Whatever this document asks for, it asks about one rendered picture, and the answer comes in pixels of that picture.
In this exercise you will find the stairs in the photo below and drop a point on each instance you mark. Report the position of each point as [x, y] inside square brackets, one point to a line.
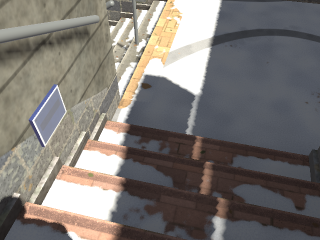
[142, 183]
[127, 53]

